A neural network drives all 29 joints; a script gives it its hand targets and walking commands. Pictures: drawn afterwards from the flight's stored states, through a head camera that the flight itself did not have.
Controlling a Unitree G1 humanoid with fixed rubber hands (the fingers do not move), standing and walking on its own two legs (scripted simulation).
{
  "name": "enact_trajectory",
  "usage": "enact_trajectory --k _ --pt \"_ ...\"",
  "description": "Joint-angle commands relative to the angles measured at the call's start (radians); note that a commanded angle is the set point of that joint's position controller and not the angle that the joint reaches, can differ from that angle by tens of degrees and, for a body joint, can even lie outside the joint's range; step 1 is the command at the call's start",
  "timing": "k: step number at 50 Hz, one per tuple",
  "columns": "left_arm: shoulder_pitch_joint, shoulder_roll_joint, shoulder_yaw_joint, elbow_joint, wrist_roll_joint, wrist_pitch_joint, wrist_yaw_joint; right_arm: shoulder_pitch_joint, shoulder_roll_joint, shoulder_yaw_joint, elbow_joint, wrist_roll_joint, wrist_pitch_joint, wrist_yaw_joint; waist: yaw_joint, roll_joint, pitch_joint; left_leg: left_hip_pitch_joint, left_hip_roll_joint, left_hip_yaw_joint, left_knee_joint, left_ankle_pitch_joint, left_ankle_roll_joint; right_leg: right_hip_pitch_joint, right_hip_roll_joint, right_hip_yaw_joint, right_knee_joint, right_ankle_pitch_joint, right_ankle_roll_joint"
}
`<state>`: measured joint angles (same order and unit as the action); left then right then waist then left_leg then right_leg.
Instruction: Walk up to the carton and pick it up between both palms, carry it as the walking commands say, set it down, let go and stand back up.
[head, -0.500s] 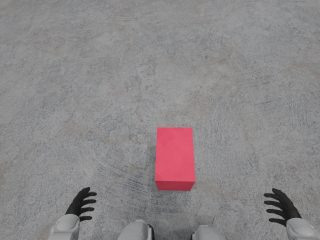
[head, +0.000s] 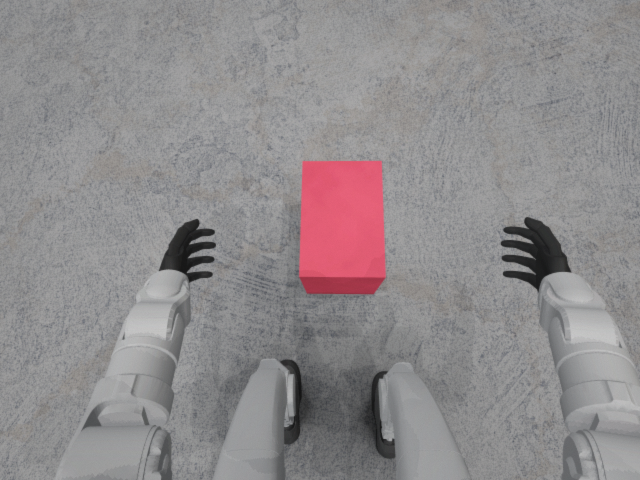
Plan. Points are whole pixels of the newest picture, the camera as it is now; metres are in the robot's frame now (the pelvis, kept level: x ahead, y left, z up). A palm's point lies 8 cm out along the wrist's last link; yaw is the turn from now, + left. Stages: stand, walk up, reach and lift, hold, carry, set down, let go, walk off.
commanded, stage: reach and lift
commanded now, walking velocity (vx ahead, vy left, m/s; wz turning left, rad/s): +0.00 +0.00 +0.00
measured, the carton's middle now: (341, 233) +0.54 -0.02 -0.57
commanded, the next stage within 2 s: none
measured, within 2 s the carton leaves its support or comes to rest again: neither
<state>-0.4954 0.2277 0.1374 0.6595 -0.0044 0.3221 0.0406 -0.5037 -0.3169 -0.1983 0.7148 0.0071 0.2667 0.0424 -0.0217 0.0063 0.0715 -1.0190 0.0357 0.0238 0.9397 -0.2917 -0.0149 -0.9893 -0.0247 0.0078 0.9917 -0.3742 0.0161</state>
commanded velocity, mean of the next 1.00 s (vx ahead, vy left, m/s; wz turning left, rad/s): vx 0.00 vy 0.00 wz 0.00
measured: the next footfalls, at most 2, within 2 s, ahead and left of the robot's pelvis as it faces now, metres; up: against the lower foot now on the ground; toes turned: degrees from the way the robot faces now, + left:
none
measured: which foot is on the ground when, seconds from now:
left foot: down 0.00-1.00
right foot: down 0.00-1.00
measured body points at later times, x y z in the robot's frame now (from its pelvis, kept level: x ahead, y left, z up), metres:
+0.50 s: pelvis +0.00 +0.00 -0.04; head +0.29 -0.01 +0.30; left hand +0.51 +0.18 -0.15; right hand +0.49 -0.23 -0.15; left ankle +0.08 +0.13 -0.67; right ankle +0.05 -0.13 -0.67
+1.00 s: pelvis -0.01 +0.00 -0.08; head +0.33 -0.01 +0.22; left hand +0.54 +0.17 -0.21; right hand +0.53 -0.21 -0.21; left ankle +0.08 +0.14 -0.67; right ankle +0.05 -0.13 -0.67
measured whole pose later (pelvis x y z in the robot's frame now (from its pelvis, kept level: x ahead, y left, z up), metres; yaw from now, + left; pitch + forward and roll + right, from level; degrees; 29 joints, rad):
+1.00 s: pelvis -0.01 +0.00 -0.08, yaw -1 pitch +52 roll +0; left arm -1.23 0.22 0.38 0.89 0.10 0.16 0.05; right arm -1.23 -0.25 -0.40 0.93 -0.08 0.15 -0.01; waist -0.01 0.00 -0.08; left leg -1.76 0.04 -0.02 1.15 -0.30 -0.03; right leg -1.73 0.00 0.01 1.19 -0.37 0.02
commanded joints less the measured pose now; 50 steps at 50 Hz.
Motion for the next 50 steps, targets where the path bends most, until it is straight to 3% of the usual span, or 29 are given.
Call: enact_trajectory --k 1,4,8,9,10,11,12,16,17,23,24,26,27,28,29,30,34,36,37,38,40,41,42,43,44,46,47,48,50 --pt "-0.319 0.186 0.065 -0.118 -0.001 -0.041 -0.006 -0.295 -0.117 -0.038 -0.140 0.005 -0.024 -0.034 0.018 -0.016 -0.687 0.352 -0.086 0.024 -0.062 -0.001 -0.003 0.217 0.057 -0.021 -0.155 0.082 0.020" --pt "-0.431 0.223 0.089 -0.080 -0.012 -0.054 -0.008 -0.391 -0.109 -0.033 -0.102 0.006 -0.021 -0.046 0.015 -0.066 -0.657 0.266 -0.091 0.029 -0.037 -0.019 0.004 0.155 0.056 -0.013 -0.147 0.042 0.028" --pt "-0.407 0.183 0.070 0.018 -0.024 -0.072 -0.023 -0.374 -0.135 -0.080 -0.011 -0.022 -0.039 -0.076 0.000 -0.023 -0.869 0.300 -0.102 0.020 0.002 0.184 -0.011 0.238 0.083 -0.036 -0.089 0.281 0.033" --pt "-0.514 0.177 0.060 -0.033 -0.037 -0.089 -0.021 -0.473 -0.137 -0.109 -0.073 -0.005 -0.060 -0.081 -0.043 -0.014 -0.936 0.346 -0.102 0.000 0.017 0.213 -0.008 0.209 0.100 -0.048 -0.070 0.291 0.031" --pt "-0.532 0.196 0.061 -0.038 -0.031 -0.101 -0.020 -0.484 -0.081 -0.054 -0.089 0.015 -0.067 -0.083 0.001 -0.026 -0.865 0.285 -0.102 0.016 0.021 0.242 0.000 0.123 0.094 -0.030 -0.083 0.299 0.029" --pt "-0.528 0.162 0.066 0.012 -0.033 -0.100 -0.020 -0.509 -0.129 -0.107 -0.035 -0.032 -0.074 -0.077 -0.024 -0.031 -0.869 0.264 -0.102 0.007 0.020 0.255 -0.014 0.127 0.102 -0.034 -0.073 0.324 0.023" --pt "-0.577 0.182 0.071 -0.001 -0.012 -0.104 -0.020 -0.564 -0.102 -0.095 -0.056 0.017 -0.069 -0.072 0.007 0.029 -0.947 0.276 -0.101 0.004 0.022 0.268 -0.004 0.109 0.102 -0.036 -0.052 0.326 0.021" --pt "-0.655 0.165 0.096 0.058 -0.012 -0.127 -0.001 -0.669 -0.108 -0.104 0.009 -0.014 -0.105 -0.072 -0.013 -0.015 -0.960 0.221 -0.103 0.000 0.040 0.251 -0.006 0.068 0.106 -0.044 -0.050 0.330 0.031" --pt "-0.668 0.140 0.086 0.004 -0.016 -0.141 0.006 -0.658 -0.095 -0.119 -0.035 0.003 -0.128 -0.072 -0.018 0.044 -0.989 0.267 -0.100 -0.010 0.042 0.271 -0.003 0.059 0.096 -0.043 -0.041 0.340 0.027" --pt "-0.875 0.162 0.135 -0.003 0.023 -0.171 0.038 -0.817 -0.133 -0.131 -0.039 0.025 -0.158 -0.066 -0.050 0.073 -1.319 0.429 -0.100 -0.043 0.151 0.593 -0.008 -0.100 0.119 -0.043 0.000 0.530 0.023" --pt "-0.872 0.113 0.086 0.053 -0.007 -0.176 0.037 -0.794 -0.107 -0.120 0.059 0.023 -0.165 -0.058 -0.064 0.085 -1.209 0.372 -0.095 -0.052 0.127 0.553 -0.004 -0.195 0.115 -0.051 -0.003 0.481 0.026" --pt "-0.870 0.121 0.160 0.082 0.030 -0.185 0.046 -0.807 -0.074 -0.102 0.081 0.012 -0.167 -0.048 0.014 0.051 -1.198 0.327 -0.097 -0.029 0.103 0.536 -0.012 -0.193 0.115 -0.048 -0.028 0.446 0.027" --pt "-0.904 0.126 0.195 0.088 0.047 -0.185 0.047 -0.879 -0.078 -0.108 0.038 -0.002 -0.167 -0.047 0.008 -0.029 -1.188 0.217 -0.103 -0.031 0.121 0.527 -0.004 -0.145 0.116 -0.035 -0.011 0.509 0.040" --pt "-0.901 0.111 0.196 0.091 0.045 -0.193 0.042 -0.914 -0.090 -0.134 0.003 -0.001 -0.167 -0.044 0.017 0.037 -1.162 0.195 -0.105 -0.013 0.095 0.473 -0.008 -0.144 0.113 -0.033 -0.016 0.452 0.037" --pt "-0.980 0.097 0.196 0.104 0.034 -0.180 0.039 -0.993 -0.094 -0.132 0.033 -0.015 -0.156 -0.053 -0.016 -0.036 -1.165 0.103 -0.109 -0.001 0.112 0.401 -0.012 -0.063 0.103 -0.038 -0.012 0.451 0.040" --pt "-0.908 0.130 0.219 0.083 0.041 -0.183 0.038 -0.950 -0.112 -0.130 0.033 -0.053 -0.149 -0.047 0.012 -0.068 -1.204 0.118 -0.113 -0.007 0.074 0.395 -0.010 0.007 0.111 -0.053 0.004 0.457 0.049" --pt "-0.927 0.168 0.262 0.080 0.103 -0.173 0.038 -0.965 -0.101 -0.153 0.057 -0.069 -0.132 -0.049 0.033 -0.069 -1.366 0.184 -0.121 0.009 0.118 0.518 -0.003 -0.033 0.121 -0.066 0.053 0.541 0.060" --pt "-0.929 0.088 0.247 0.071 0.105 -0.179 0.029 -0.946 -0.076 -0.175 0.000 -0.067 -0.145 -0.053 0.005 0.012 -1.341 0.211 -0.128 0.016 0.133 0.525 -0.014 -0.052 0.117 -0.053 0.025 0.548 0.044" --pt "-0.924 0.099 0.254 0.056 0.103 -0.188 0.027 -0.965 -0.059 -0.177 0.025 -0.079 -0.144 -0.047 0.021 -0.038 -1.313 0.166 -0.126 0.010 0.129 0.498 -0.014 -0.057 0.127 -0.054 0.036 0.518 0.041" --pt "-0.922 0.088 0.257 0.059 0.107 -0.188 0.016 -0.949 -0.047 -0.167 0.020 -0.094 -0.145 -0.053 0.003 -0.071 -1.303 0.142 -0.129 0.024 0.129 0.484 -0.003 -0.019 0.116 -0.048 0.027 0.562 0.046" --pt "-0.940 0.025 0.219 0.029 0.092 -0.204 0.003 -0.912 -0.056 -0.200 0.037 -0.105 -0.151 -0.045 -0.025 0.006 -1.184 0.110 -0.125 0.009 0.137 0.548 -0.021 -0.181 0.116 -0.042 0.026 0.553 0.032" --pt "-0.946 0.112 0.257 -0.029 0.120 -0.203 0.004 -0.949 -0.063 -0.219 -0.045 -0.128 -0.155 -0.047 -0.002 -0.045 -1.334 0.204 -0.123 -0.004 0.150 0.574 -0.010 -0.102 0.117 -0.059 0.050 0.572 0.040" --pt "-0.958 0.080 0.226 0.056 0.094 -0.196 0.010 -0.912 -0.085 -0.223 0.077 -0.136 -0.149 -0.046 -0.056 -0.005 -1.257 0.196 -0.115 -0.011 0.161 0.552 -0.018 -0.203 0.124 -0.070 0.053 0.503 0.040" --pt "-1.002 0.090 0.256 0.060 0.121 -0.200 0.010 -0.976 -0.054 -0.209 0.088 -0.129 -0.155 -0.052 -0.002 -0.027 -1.125 0.075 -0.118 -0.007 0.163 0.469 -0.017 -0.292 0.117 -0.058 0.047 0.403 0.039" --pt "-1.014 0.092 0.226 -0.039 0.120 -0.207 0.009 -0.996 -0.076 -0.231 -0.041 -0.127 -0.164 -0.054 -0.016 0.011 -1.295 0.173 -0.116 0.003 0.167 0.476 -0.025 -0.204 0.121 -0.071 0.067 0.459 0.038" --pt "-1.054 0.092 0.227 0.017 0.076 -0.206 0.008 -1.017 -0.079 -0.219 0.051 -0.121 -0.163 -0.055 -0.028 -0.021 -1.213 0.027 -0.113 0.009 0.222 0.457 -0.017 -0.270 0.120 -0.056 0.098 0.446 0.040" --pt "-1.022 0.091 0.225 0.097 0.106 -0.203 0.011 -1.049 -0.054 -0.190 0.060 -0.075 -0.158 -0.053 0.040 0.046 -1.138 -0.044 -0.121 0.041 0.249 0.359 -0.026 -0.272 0.113 -0.039 0.128 0.376 0.035" --pt "-1.032 0.095 0.229 0.066 0.090 -0.207 0.007 -0.995 -0.020 -0.179 0.080 -0.080 -0.155 -0.048 -0.008 0.004 -1.121 -0.099 -0.117 0.037 0.226 0.338 -0.020 -0.245 0.111 -0.044 0.127 0.384 0.043" --pt "-0.990 0.108 0.251 0.137 0.134 -0.201 0.006 -0.992 -0.042 -0.195 0.108 -0.070 -0.157 -0.055 0.038 0.047 -1.143 -0.091 -0.116 0.046 0.295 0.335 -0.026 -0.348 0.117 -0.045 0.186 0.332 0.052"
